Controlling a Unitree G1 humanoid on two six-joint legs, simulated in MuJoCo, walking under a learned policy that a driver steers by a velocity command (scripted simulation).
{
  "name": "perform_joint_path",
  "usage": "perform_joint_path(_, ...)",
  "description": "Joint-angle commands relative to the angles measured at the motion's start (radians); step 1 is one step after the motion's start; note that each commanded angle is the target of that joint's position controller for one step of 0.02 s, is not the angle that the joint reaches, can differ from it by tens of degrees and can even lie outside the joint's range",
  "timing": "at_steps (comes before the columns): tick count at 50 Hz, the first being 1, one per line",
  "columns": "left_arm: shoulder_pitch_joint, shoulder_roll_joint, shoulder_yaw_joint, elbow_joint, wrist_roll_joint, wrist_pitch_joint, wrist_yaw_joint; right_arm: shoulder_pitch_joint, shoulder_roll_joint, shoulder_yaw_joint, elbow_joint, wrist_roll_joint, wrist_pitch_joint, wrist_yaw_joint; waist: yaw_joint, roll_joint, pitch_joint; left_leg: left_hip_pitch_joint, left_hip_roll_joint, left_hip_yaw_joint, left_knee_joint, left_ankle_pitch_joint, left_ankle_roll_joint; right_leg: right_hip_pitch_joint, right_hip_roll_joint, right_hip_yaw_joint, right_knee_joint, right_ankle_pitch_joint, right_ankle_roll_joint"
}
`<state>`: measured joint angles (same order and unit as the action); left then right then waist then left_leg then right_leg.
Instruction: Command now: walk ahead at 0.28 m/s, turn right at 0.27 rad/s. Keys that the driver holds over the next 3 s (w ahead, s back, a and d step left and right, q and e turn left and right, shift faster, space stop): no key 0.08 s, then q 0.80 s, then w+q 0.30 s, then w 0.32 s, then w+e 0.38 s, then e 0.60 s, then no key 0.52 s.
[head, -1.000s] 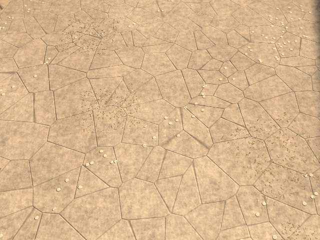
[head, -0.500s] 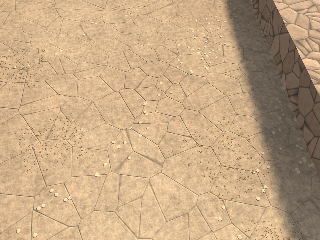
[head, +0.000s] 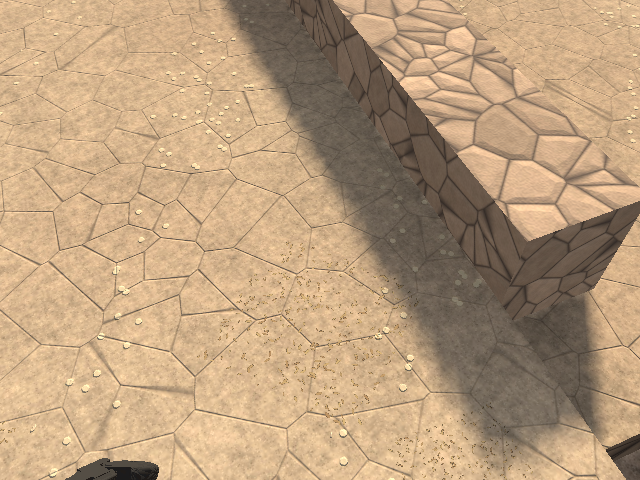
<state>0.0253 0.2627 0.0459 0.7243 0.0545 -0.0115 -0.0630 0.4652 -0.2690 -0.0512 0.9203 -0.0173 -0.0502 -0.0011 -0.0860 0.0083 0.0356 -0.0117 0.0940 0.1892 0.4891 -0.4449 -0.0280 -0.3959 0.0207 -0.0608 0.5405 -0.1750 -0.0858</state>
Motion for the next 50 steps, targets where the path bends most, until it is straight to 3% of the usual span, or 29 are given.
perform_joint_path(1,0.393,0.28,0.063,0.043,-0.008,-0.022,0.049,0.011,-0.007,0.015,-0.125,0.016,-0.008,0.005,0.173,-0.298,-0.31,-0.58,-0.084,-0.027,0.658,-0.154,0.035,0.716,-0.474,0.668,-0.219,0.321,-0.199)
perform_joint_path(2,0.378,0.25,0.065,0.058,-0.048,-0.018,0.058,-0.044,-0.123,-0.016,-0.097,0.003,0.009,-0.009,0.188,-0.112,-0.26,-0.576,-0.044,-0.172,0.732,-0.09,0.043,0.634,-0.429,0.549,-0.176,0.581,-0.216)
perform_joint_path(3,0.308,0.186,0.041,0.059,-0.05,-0.023,0.063,-0.072,-0.098,-0.012,-0.098,0.015,0.006,-0.005,0.143,-0.104,-0.163,-0.573,-0.024,-0.192,0.734,-0.035,0.049,0.542,-0.372,0.385,-0.155,0.779,-0.201)
perform_joint_path(4,0.242,0.12,0.021,0.057,-0.047,-0.027,0.063,-0.066,-0.072,-0.003,-0.081,0.017,0.005,-0.003,0.103,-0.075,-0.101,-0.548,0.0,-0.197,0.673,0.008,0.05,0.449,-0.31,0.285,-0.178,0.817,-0.159)
perform_joint_path(6,0.154,0.059,-0.003,0.051,-0.047,-0.033,0.069,-0.006,-0.06,-0.003,-0.036,0.0,0.03,0.002,0.045,-0.094,-0.073,-0.457,-0.004,-0.192,0.602,0.075,0.039,0.339,-0.244,0.164,-0.233,0.778,-0.099)
perform_joint_path(9,0.172,0.074,-0.007,0.08,-0.041,-0.052,0.076,0.025,-0.033,-0.007,-0.005,0.003,0.052,0.008,0.024,-0.09,-0.078,-0.388,-0.061,-0.208,0.57,0.156,0.029,0.273,-0.234,0.07,-0.263,0.838,-0.084)
perform_joint_path(11,0.183,0.076,-0.009,0.096,-0.042,-0.054,0.086,-0.014,-0.03,-0.012,-0.009,-0.007,0.059,0.006,0.032,-0.098,-0.055,-0.425,-0.072,-0.211,0.543,0.19,0.027,0.268,-0.239,0.039,-0.274,0.802,-0.083)
perform_joint_path(13,0.193,0.073,-0.011,0.107,-0.044,-0.048,0.097,-0.083,-0.035,-0.016,-0.033,-0.013,0.064,0.004,0.045,-0.105,-0.033,-0.476,-0.066,-0.201,0.496,0.218,0.026,0.285,-0.244,0.018,-0.269,0.759,-0.086)
perform_joint_path(18,0.251,0.083,-0.003,0.14,-0.041,-0.028,0.113,-0.205,-0.006,-0.006,-0.086,-0.016,0.072,0.012,0.086,-0.097,-0.018,-0.494,-0.059,-0.156,0.344,0.216,0.039,0.344,-0.274,-0.006,-0.227,0.695,-0.118)
perform_joint_path(24,0.257,0.122,0.021,0.148,-0.034,0.002,0.113,-0.242,-0.016,-0.009,-0.131,-0.009,0.077,0.018,0.098,-0.099,-0.02,-0.419,-0.089,-0.107,0.201,0.078,0.101,0.374,-0.312,-0.003,-0.088,0.686,-0.117)
perform_joint_path(26,0.251,0.137,0.03,0.148,-0.037,0.01,0.113,-0.19,-0.023,-0.015,-0.132,-0.008,0.063,0.014,0.058,-0.059,-0.057,-0.287,-0.111,-0.109,0.041,0.175,0.134,0.335,-0.282,-0.043,0.073,0.668,-0.064)
perform_joint_path(27,0.261,0.138,0.032,0.137,-0.037,0.009,0.111,-0.123,-0.085,-0.033,-0.125,-0.013,0.05,0.006,0.023,0.04,-0.117,-0.135,-0.04,-0.244,-0.059,0.427,0.18,0.233,-0.219,-0.094,0.27,0.506,0.001)
perform_joint_path(28,0.255,0.058,0.013,0.073,-0.043,0.01,0.1,-0.104,-0.24,-0.071,-0.146,-0.012,0.046,-0.004,0.04,0.26,-0.165,0.054,0.259,-0.649,-0.085,0.987,0.345,-0.079,-0.019,-0.147,0.569,-0.244,0.081)
perform_joint_path(29,0.209,0.068,0.011,0.064,-0.03,0.03,0.104,-0.031,-0.231,-0.076,-0.119,0.03,0.055,-0.003,-0.005,0.19,-0.244,0.036,0.319,-0.709,-0.111,1.034,0.462,-0.111,0.027,0.039,0.693,-0.525,0.091)
perform_joint_path(30,0.197,0.073,0.012,0.064,-0.034,0.038,0.103,-0.076,-0.199,-0.071,-0.123,0.028,0.064,-0.006,0.021,0.107,-0.149,-0.024,0.272,-0.63,-0.122,0.907,0.452,-0.153,-0.009,0.082,0.744,-0.465,0.099)
perform_joint_path(31,0.172,0.075,0.013,0.064,-0.039,0.034,0.102,-0.16,-0.15,-0.057,-0.137,0.021,0.074,-0.013,0.047,0.053,-0.055,-0.107,0.206,-0.558,-0.153,0.764,0.399,-0.176,-0.033,0.094,0.702,-0.377,0.103)
perform_joint_path(32,0.163,0.09,0.019,0.064,-0.037,0.03,0.104,-0.233,-0.117,-0.045,-0.155,0.018,0.084,-0.02,0.076,0.039,-0.015,-0.151,0.139,-0.506,-0.171,0.664,0.34,-0.171,-0.049,0.097,0.629,-0.308,0.109)
perform_joint_path(34,0.205,0.094,0.021,0.075,-0.019,0.04,0.097,-0.269,-0.106,-0.04,-0.169,0.013,0.086,-0.019,0.097,0.061,-0.049,-0.16,0.074,-0.45,-0.163,0.696,0.301,-0.12,-0.031,0.081,0.568,-0.248,0.124)
perform_joint_path(38,0.19,0.07,0.015,0.052,-0.035,0.057,0.098,-0.224,-0.159,-0.058,-0.159,0.008,0.076,-0.008,0.079,0.069,-0.089,-0.143,0.06,-0.486,-0.166,0.584,0.285,-0.099,-0.018,0.087,0.426,-0.241,0.142)
perform_joint_path(41,0.145,0.078,0.015,0.026,-0.035,0.06,0.1,-0.221,-0.169,-0.063,-0.165,0.0,0.084,-0.005,0.059,0.105,-0.078,-0.175,0.053,-0.548,-0.187,0.392,0.28,-0.09,-0.013,0.099,0.35,-0.227,0.141)
perform_joint_path(44,0.124,0.08,0.014,0.007,-0.041,0.052,0.102,-0.232,-0.177,-0.069,-0.174,-0.006,0.09,0.0,0.052,0.112,-0.076,-0.202,0.047,-0.602,-0.183,0.339,0.271,-0.048,0.004,0.106,0.278,-0.227,0.131)
perform_joint_path(46,0.131,0.087,0.012,-0.002,-0.038,0.039,0.098,-0.23,-0.18,-0.074,-0.175,-0.009,0.093,0.007,0.05,0.116,-0.102,-0.219,0.031,-0.657,-0.207,0.082,0.272,0.012,0.018,0.101,0.217,-0.261,0.118)
perform_joint_path(48,0.17,0.086,0.01,-0.003,-0.041,0.024,0.096,-0.27,-0.179,-0.077,-0.185,-0.012,0.097,0.015,0.084,0.132,-0.08,-0.305,0.009,-0.705,-0.219,-0.111,0.256,0.128,0.044,0.094,0.091,-0.294,0.089)
perform_joint_path(49,0.235,0.075,0.008,0.014,-0.046,0.016,0.098,-0.312,-0.174,-0.077,-0.195,-0.008,0.1,0.016,0.134,0.117,-0.06,-0.399,-0.027,-0.694,-0.2,-0.173,0.223,0.259,0.054,0.086,-0.047,-0.244,0.067)
perform_joint_path(50,0.308,0.091,0.013,0.034,-0.045,0.006,0.108,-0.338,-0.15,-0.073,-0.206,0.001,0.098,0.01,0.18,0.069,-0.032,-0.53,-0.091,-0.65,-0.144,-0.245,0.162,0.403,0.023,0.113,-0.203,-0.218,0.045)
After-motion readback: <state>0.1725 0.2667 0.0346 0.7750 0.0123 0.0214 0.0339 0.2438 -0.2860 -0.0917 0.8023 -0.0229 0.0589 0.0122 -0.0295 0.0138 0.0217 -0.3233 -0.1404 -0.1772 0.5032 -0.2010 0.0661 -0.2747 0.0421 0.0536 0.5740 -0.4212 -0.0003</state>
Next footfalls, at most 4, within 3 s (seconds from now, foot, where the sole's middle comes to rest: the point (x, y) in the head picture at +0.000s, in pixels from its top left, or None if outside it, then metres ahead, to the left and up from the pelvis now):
0.54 left None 0.18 0.08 -0.76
1.00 right None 0.22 -0.11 -0.76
1.48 left None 0.31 0.24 -0.76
2.02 right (180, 405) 0.64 0.29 -0.76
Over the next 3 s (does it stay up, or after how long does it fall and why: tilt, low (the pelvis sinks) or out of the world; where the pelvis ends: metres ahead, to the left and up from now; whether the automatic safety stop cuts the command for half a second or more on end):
stays up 0.57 0.37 0.01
